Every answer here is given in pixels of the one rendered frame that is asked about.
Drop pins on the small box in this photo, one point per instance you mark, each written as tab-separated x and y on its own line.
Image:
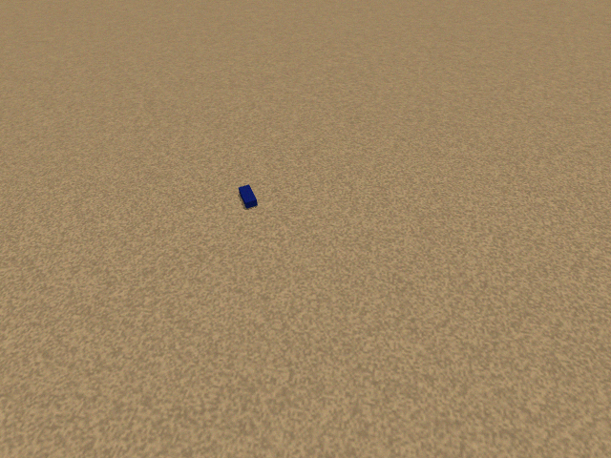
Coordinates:
248	196

